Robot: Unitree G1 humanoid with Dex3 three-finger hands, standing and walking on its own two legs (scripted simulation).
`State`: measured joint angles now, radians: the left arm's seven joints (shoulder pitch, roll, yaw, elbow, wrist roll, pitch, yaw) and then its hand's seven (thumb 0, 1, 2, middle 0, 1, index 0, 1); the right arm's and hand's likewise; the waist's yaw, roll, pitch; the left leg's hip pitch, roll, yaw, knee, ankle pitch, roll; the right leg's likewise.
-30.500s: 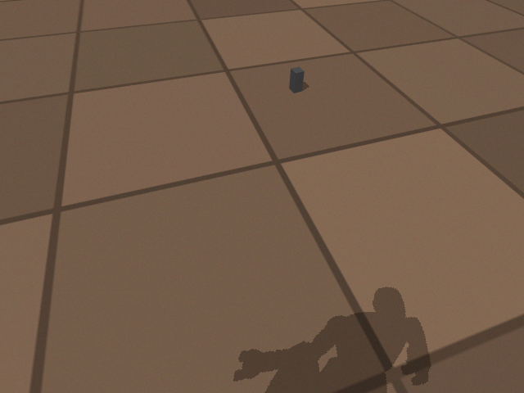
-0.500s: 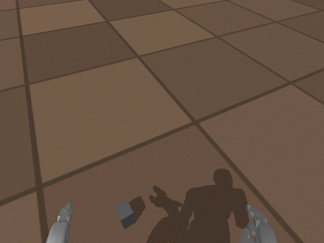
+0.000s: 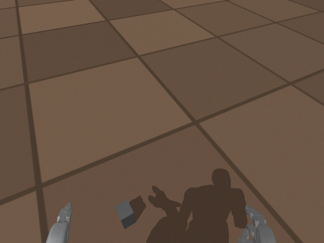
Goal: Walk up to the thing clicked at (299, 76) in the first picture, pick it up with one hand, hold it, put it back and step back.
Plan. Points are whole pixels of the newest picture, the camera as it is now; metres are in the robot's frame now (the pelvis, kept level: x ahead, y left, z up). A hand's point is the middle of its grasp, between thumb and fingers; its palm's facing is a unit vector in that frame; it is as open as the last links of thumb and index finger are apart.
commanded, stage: home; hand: left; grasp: from the side
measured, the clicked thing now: (125, 214) +0.41 +0.19 -0.64
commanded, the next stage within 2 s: stand in 0.24 s
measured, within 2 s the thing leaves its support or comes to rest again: neither
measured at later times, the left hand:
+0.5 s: hand (83, 239) +0.17 +0.19 -0.05, palm faces +0.11 -0.95 -0.28, open 16.6 cm
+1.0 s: hand out of the picture +0.08 +0.25 -0.11, palm faces +0.00 -0.93 -0.36, open 7.6 cm
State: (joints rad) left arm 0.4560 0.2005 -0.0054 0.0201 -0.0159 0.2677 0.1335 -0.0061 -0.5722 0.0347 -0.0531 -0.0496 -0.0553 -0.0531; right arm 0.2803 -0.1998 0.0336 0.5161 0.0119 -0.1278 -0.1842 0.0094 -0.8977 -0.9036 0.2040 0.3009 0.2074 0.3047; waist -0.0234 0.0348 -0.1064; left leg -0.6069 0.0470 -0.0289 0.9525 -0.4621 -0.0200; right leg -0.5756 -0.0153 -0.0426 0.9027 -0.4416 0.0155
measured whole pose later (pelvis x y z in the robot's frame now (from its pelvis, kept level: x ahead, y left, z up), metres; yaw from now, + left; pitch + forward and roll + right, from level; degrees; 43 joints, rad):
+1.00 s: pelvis +0.00 +0.01 +0.03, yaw +0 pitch -1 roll +0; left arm 0.24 0.33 0.03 0.84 0.04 0.01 0.03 0.01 0.85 0.89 -0.20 -0.30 -0.21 -0.30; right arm 0.21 -0.32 -0.04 0.92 -0.05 -0.01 -0.01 0.01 -0.90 -0.90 0.20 0.30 0.21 0.30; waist 0.01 0.00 0.03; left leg -0.33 0.01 0.00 0.69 -0.35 0.00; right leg -0.32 -0.05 -0.02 0.68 -0.35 0.03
